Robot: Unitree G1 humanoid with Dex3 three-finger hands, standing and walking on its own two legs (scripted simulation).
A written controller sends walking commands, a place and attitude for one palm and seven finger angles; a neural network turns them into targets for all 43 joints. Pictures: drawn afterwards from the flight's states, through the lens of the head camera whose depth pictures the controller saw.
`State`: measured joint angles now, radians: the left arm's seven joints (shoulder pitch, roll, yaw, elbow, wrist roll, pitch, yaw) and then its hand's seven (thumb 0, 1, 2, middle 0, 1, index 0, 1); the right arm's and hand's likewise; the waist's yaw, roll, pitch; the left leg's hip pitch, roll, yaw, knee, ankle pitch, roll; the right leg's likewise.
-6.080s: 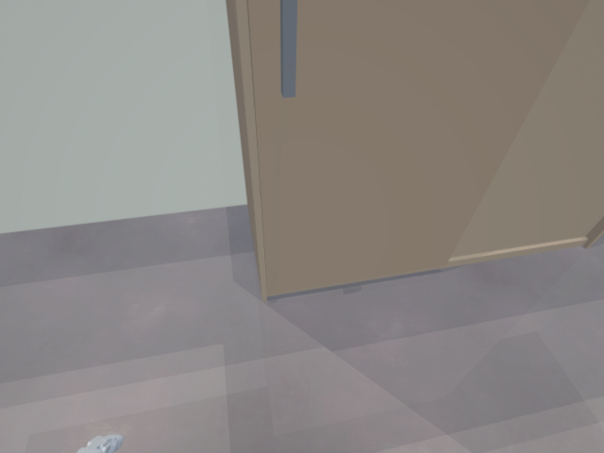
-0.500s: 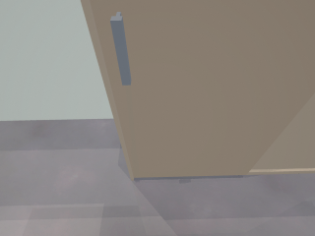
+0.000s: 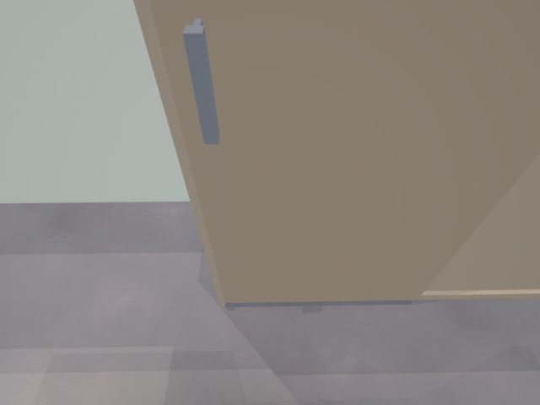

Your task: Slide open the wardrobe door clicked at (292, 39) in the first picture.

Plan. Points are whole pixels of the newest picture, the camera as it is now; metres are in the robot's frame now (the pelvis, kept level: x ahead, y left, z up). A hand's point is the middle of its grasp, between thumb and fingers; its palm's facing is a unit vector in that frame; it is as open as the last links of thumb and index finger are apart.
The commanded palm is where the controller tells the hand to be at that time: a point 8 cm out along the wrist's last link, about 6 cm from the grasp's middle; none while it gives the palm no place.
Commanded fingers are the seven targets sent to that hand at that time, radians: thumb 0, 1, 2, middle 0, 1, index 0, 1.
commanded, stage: look again from close up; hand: left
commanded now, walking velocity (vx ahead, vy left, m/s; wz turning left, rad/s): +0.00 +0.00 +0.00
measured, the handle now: (205, 85) +0.54 +0.14 +0.19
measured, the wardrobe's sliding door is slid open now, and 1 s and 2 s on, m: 0.00 0.00 0.00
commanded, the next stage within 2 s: shuffle to correct the standing spot in 0.02 s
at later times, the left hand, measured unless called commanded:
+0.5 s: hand out of the picture +0.02 +0.18 -0.19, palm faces +0.04 -0.99 -0.14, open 7.4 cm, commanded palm none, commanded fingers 0.00 0.90 0.90 -0.20 -0.30 -0.20 -0.30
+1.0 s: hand out of the picture +0.13 +0.14 -0.18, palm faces +0.13 -0.97 -0.21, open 7.3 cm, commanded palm none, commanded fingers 0.00 0.90 0.90 -0.20 -0.30 -0.20 -0.30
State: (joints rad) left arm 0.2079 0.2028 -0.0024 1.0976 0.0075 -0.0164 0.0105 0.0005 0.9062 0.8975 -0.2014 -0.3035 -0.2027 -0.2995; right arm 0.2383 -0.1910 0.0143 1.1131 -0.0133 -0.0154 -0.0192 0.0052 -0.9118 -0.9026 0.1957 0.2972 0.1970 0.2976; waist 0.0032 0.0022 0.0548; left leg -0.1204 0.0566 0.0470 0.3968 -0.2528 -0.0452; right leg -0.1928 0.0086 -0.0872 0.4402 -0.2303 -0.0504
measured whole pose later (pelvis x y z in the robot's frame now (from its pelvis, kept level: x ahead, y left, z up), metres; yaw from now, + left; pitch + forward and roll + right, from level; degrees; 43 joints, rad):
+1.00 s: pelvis +0.12 -0.04 -0.01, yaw +4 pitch +0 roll +2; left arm 0.22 0.16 0.04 1.02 0.03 0.00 0.03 0.00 0.93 0.90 -0.20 -0.30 -0.20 -0.30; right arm 0.09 -0.17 -0.05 1.00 0.00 0.03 -0.03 0.00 -0.92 -0.90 0.19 0.30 0.19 0.30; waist 0.03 -0.03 0.11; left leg -0.39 0.00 0.06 0.79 -0.43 -0.04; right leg -0.25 -0.02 -0.14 0.55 -0.30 -0.08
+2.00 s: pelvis +0.02 +0.01 -0.01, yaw +4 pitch -4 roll +0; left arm 0.36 0.10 0.00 1.04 0.02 0.02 0.02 0.00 0.91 0.90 -0.20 -0.30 -0.20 -0.30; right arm 0.32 -0.14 -0.02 1.06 -0.02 0.04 -0.01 0.01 -0.91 -0.90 0.20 0.30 0.20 0.30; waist 0.00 0.01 0.03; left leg -0.31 -0.05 0.09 0.44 -0.19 0.06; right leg -0.32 0.00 -0.03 0.55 -0.31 -0.04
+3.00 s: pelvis -0.01 +0.00 +0.00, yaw +3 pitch -1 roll +1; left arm 0.32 0.12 -0.02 1.11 0.01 -0.02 0.03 0.01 0.92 0.90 -0.20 -0.30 -0.20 -0.30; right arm 0.27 -0.15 0.01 1.10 0.00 -0.02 -0.04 0.01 -0.93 -0.90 0.20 0.30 0.20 0.30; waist 0.00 0.00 0.05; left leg -0.15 -0.01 0.05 0.42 -0.26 0.01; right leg -0.15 0.04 0.01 0.46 -0.29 -0.04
